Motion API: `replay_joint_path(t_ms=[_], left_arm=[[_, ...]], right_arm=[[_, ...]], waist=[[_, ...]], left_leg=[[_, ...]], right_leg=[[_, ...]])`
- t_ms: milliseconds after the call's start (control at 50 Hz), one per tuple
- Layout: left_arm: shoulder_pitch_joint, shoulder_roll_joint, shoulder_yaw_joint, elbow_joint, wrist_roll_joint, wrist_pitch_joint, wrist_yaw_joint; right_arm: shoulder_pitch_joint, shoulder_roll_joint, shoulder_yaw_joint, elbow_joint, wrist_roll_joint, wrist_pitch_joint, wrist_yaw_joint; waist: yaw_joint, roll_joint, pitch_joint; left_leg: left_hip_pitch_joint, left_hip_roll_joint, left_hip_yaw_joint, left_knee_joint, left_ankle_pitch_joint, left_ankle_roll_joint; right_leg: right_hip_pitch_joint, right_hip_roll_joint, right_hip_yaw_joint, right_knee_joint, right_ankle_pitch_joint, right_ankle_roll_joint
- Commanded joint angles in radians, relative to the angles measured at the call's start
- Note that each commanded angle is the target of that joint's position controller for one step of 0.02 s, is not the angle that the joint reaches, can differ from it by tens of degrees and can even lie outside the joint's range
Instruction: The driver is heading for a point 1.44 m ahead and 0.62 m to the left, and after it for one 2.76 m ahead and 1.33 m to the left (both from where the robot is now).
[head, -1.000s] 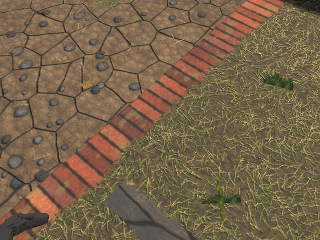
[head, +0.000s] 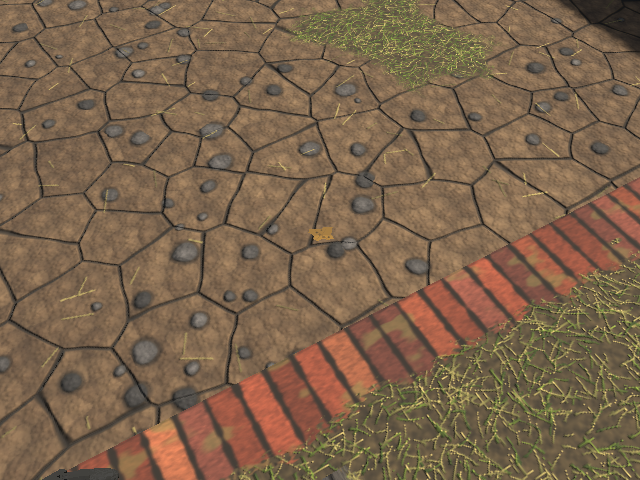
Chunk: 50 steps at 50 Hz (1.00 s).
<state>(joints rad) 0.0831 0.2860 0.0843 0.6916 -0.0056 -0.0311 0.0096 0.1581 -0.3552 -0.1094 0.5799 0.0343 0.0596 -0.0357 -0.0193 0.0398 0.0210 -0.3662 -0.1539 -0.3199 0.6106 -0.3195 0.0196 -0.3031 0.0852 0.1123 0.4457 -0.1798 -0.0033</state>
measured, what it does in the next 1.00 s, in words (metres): steps on the spot, turning left: left foot, then right foot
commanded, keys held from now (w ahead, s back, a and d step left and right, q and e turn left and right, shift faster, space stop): q+shift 0.76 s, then e+shift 0.24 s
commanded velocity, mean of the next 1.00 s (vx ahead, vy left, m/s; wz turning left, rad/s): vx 0.00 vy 0.00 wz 0.80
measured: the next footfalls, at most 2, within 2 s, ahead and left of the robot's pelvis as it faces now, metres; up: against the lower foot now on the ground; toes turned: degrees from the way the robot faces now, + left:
left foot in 0.42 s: +0.01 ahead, +0.17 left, +0.00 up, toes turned +28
right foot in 0.86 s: +0.19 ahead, +0.04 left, +0.00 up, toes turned +53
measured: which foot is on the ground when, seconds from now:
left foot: up 0.00-0.40, down 0.42-1.00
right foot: down 0.00-0.42, up 0.44-0.84, down 0.86-1.00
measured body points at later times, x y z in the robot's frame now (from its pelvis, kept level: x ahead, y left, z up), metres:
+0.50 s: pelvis +0.00 +0.05 -0.01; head +0.05 +0.10 +0.44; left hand +0.01 +0.39 -0.11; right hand +0.29 -0.13 -0.08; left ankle -0.02 +0.15 -0.73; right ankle +0.03 -0.12 -0.67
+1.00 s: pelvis +0.07 +0.06 +0.00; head +0.10 +0.07 +0.45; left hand -0.02 +0.35 -0.09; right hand +0.39 +0.02 -0.09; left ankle -0.03 +0.15 -0.73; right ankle +0.17 +0.01 -0.73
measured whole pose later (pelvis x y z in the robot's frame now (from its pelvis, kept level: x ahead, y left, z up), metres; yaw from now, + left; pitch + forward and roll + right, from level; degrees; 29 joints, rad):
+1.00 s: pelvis +0.07 +0.06 +0.00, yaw +46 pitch +1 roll +0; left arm 0.17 0.25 0.04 0.71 0.00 -0.01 -0.01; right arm 0.13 -0.27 -0.04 0.60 -0.02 0.02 -0.02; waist 0.02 0.04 0.03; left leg -0.25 -0.06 -0.17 0.54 -0.33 -0.04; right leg -0.30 0.07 0.11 0.51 -0.22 -0.02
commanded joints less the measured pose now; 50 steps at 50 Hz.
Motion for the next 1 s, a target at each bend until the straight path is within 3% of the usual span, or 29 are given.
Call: replay_joint_path(t_ms=[20, 40, 60, 80, 120, 180, 260, 340, 380, 400, 420, 440, 460, 480, 500, 520, 560, 640, 760, 820, 840, 860, 880, 900, 920, 960, 1000], left_arm=[[-0.009, 0.182, 0.052, -0.078, 0.056, -0.008, 0.005], [-0.049, 0.128, 0.037, -0.097, 0.045, -0.009, 0.013], [-0.08, 0.095, 0.028, -0.102, 0.031, -0.003, 0.022], [-0.084, 0.087, 0.022, -0.105, 0.018, 0.003, 0.033], [-0.049, 0.105, 0.019, -0.094, 0.018, 0.013, 0.047], [0.038, 0.14, 0.03, -0.071, 0.031, 0.024, 0.049], [0.024, 0.19, 0.049, -0.066, 0.022, 0.031, 0.031], [0.009, 0.208, 0.061, -0.055, -0.01, 0.019, 0.001], [0.004, 0.193, 0.061, -0.044, -0.031, 0.014, -0.009], [0.046, 0.156, 0.054, -0.023, -0.033, 0.012, -0.015], [0.064, 0.121, 0.044, -0.038, -0.005, 0.009, -0.018], [0.008, 0.059, 0.017, -0.126, 0.039, 0.002, -0.012], [-0.063, 0.123, 0.03, -0.125, 0.032, 0.002, -0.001], [-0.087, 0.136, 0.032, -0.13, 0.009, 0.0, 0.006], [-0.064, 0.138, 0.035, -0.113, 0.011, -0.001, 0.015], [-0.048, 0.154, 0.04, -0.103, 0.021, 0.002, 0.025], [-0.015, 0.145, 0.038, -0.085, 0.026, 0.005, 0.02], [-0.032, 0.096, 0.014, -0.079, 0.014, 0.005, 0.014], [-0.054, 0.113, 0.016, -0.082, 0.004, -0.004, -0.003], [0.037, 0.125, 0.019, -0.049, 0.008, -0.014, -0.016], [0.033, 0.114, 0.015, -0.051, 0.017, -0.017, -0.021], [0.001, 0.129, 0.007, -0.076, 0.04, -0.016, -0.021], [-0.063, 0.126, -0.009, -0.082, 0.062, -0.011, -0.021], [-0.083, 0.056, -0.032, -0.079, 0.063, -0.016, -0.025], [-0.093, 0.048, -0.035, -0.084, 0.04, -0.015, -0.029], [-0.063, 0.122, -0.013, -0.077, -0.002, 0.003, -0.023], [-0.01, 0.207, 0.014, -0.088, -0.013, 0.016, -0.011]], right_arm=[[0.078, -0.137, -0.034, -0.085, -0.015, -0.024, 0.014], [0.077, -0.192, -0.051, -0.063, -0.013, -0.024, 0.019], [0.079, -0.187, -0.054, -0.045, -0.012, -0.017, 0.019], [0.08, -0.16, -0.047, -0.038, -0.015, -0.009, 0.02], [0.047, -0.104, -0.023, -0.063, -0.004, -0.006, 0.032], [-0.036, -0.065, -0.003, -0.106, -0.003, -0.012, 0.039], [-0.037, -0.043, 0.008, -0.114, -0.011, -0.013, 0.053], [-0.018, -0.06, -0.006, -0.106, -0.008, 0.013, 0.062], [0.03, -0.062, -0.02, -0.092, -0.005, 0.023, 0.064], [0.103, -0.092, -0.04, -0.065, -0.01, 0.021, 0.052], [0.193, -0.218, -0.081, -0.059, -0.009, 0.013, 0.034], [0.157, -0.325, -0.086, -0.099, -0.038, -0.009, 0.033], [0.165, -0.253, -0.072, -0.099, -0.055, -0.042, 0.052], [0.145, -0.223, -0.057, -0.081, -0.048, -0.06, 0.052], [0.093, -0.19, -0.05, -0.074, -0.023, -0.063, 0.041], [0.034, -0.161, -0.037, -0.084, -0.008, -0.053, 0.03], [-0.021, -0.151, -0.026, -0.105, -0.022, -0.042, 0.012], [0.002, -0.161, -0.032, -0.094, -0.014, -0.035, -0.005], [-0.017, -0.169, -0.036, -0.103, -0.012, -0.02, -0.002], [-0.051, -0.117, -0.008, -0.105, -0.016, -0.019, 0.002], [-0.022, -0.08, 0.008, -0.09, -0.019, -0.021, 0.003], [0.053, -0.006, 0.034, -0.07, -0.044, -0.025, 0.005], [0.143, 0.008, 0.039, -0.056, -0.056, -0.032, 0.006], [0.124, -0.028, 0.032, -0.049, -0.065, -0.039, 0.003], [0.068, -0.061, 0.023, -0.041, -0.064, -0.044, 0.001], [0.004, -0.044, 0.021, -0.028, -0.069, -0.051, 0.008], [-0.024, -0.059, 0.014, -0.032, -0.054, -0.056, 0.013]], waist=[[-0.041, -0.278, -0.124], [-0.04, -0.203, -0.099], [-0.04, -0.156, -0.073], [-0.029, -0.144, -0.063], [-0.001, -0.153, -0.033], [0.062, -0.176, -0.063], [0.059, -0.193, -0.096], [0.038, -0.212, -0.095], [-0.003, -0.194, -0.106], [-0.031, -0.125, -0.128], [-0.057, 0.105, -0.131], [-0.004, 0.343, -0.192], [-0.082, 0.184, -0.267], [-0.056, 0.15, -0.207], [-0.017, 0.089, -0.151], [0.012, 0.081, -0.123], [0.044, 0.085, -0.141], [0.03, 0.086, -0.154], [0.011, 0.152, -0.136], [0.028, 0.17, -0.184], [0.025, 0.138, -0.175], [-0.014, -0.013, -0.189], [-0.103, -0.222, -0.121], [-0.094, -0.26, -0.088], [-0.069, -0.221, -0.056], [-0.034, -0.198, -0.056], [-0.007, -0.173, -0.041]], left_leg=[[-0.277, 0.066, 0.097, 0.429, -0.309, -0.046], [-0.272, 0.115, 0.136, 0.52, -0.229, -0.07], [-0.271, 0.135, 0.156, 0.561, -0.155, -0.085], [-0.297, 0.145, 0.178, 0.624, -0.095, -0.099], [-0.338, 0.184, 0.247, 0.625, -0.042, -0.119], [-0.374, 0.229, 0.289, 0.51, -0.029, -0.139], [-0.247, 0.253, 0.335, 0.333, -0.017, -0.123], [-0.089, 0.227, 0.399, 0.142, -0.001, -0.069], [0.032, 0.193, 0.426, -0.032, 0.072, -0.02], [0.18, 0.159, 0.404, -0.13, 0.17, 0.021], [0.411, 0.303, 0.143, -0.197, 0.563, 0.106], [0.509, 0.521, -0.28, -0.184, 0.775, 0.32], [0.468, 0.539, -0.26, -0.231, 0.676, 0.362], [0.413, 0.482, -0.175, -0.246, 0.562, 0.311], [0.357, 0.416, -0.104, -0.248, 0.458, 0.249], [0.293, 0.384, -0.062, -0.246, 0.439, 0.213], [0.201, 0.337, -0.021, -0.236, 0.507, 0.197], [0.204, 0.296, -0.066, -0.209, 0.446, 0.182], [0.168, 0.269, -0.216, -0.171, 0.359, 0.162], [0.176, 0.262, -0.177, -0.086, 0.418, 0.132], [0.14, 0.232, -0.152, -0.067, 0.335, 0.104], [0.097, 0.147, -0.069, 0.037, 0.098, 0.048], [0.046, 0.03, 0.033, 0.113, -0.239, -0.021], [0.053, 0.101, 0.071, 0.122, -0.259, -0.071], [0.073, 0.133, 0.105, 0.055, -0.164, -0.082], [0.172, 0.12, 0.146, -0.117, 0.022, -0.075], [0.185, 0.097, 0.197, -0.088, 0.027, -0.051]], right_leg=[[0.228, -0.506, 0.45, -0.168, 0.284, -0.268], [0.187, -0.458, 0.335, -0.157, 0.239, -0.255], [0.159, -0.377, 0.223, -0.147, 0.16, -0.211], [0.161, -0.334, 0.157, -0.142, 0.131, -0.19], [0.161, -0.313, 0.053, -0.155, 0.207, -0.198], [0.272, -0.348, -0.001, -0.152, 0.291, -0.228], [0.262, -0.38, -0.108, -0.134, 0.34, -0.214], [0.227, -0.409, -0.193, -0.078, 0.327, -0.16], [0.21, -0.407, -0.243, 0.031, 0.29, -0.1], [0.136, -0.36, -0.295, 0.172, 0.238, -0.044], [-0.142, -0.261, -0.35, 0.467, -0.066, 0.044], [-0.461, -0.111, -0.23, 0.719, -0.532, 0.1], [-0.481, -0.114, -0.06, 0.836, -0.503, 0.089], [-0.481, -0.123, -0.034, 0.834, -0.41, 0.06], [-0.477, -0.141, -0.023, 0.779, -0.315, 0.047], [-0.448, -0.146, -0.018, 0.723, -0.248, 0.046], [-0.344, -0.105, -0.031, 0.691, -0.16, 0.059], [-0.298, -0.04, -0.01, 0.475, -0.109, 0.083], [-0.181, 0.004, 0.03, 0.25, -0.117, 0.069], [-0.015, -0.047, -0.02, 0.086, 0.001, 0.038], [0.076, -0.078, -0.012, -0.009, 0.131, 0.016], [0.161, -0.22, 0.164, -0.081, 0.269, -0.033], [0.112, -0.337, 0.332, -0.106, 0.405, -0.175], [0.029, -0.383, 0.454, -0.159, 0.244, -0.267], [0.026, -0.319, 0.404, -0.152, 0.139, -0.237], [0.017, -0.203, 0.292, -0.113, 0.015, -0.141], [-0.007, -0.181, 0.308, -0.106, -0.01, -0.118]])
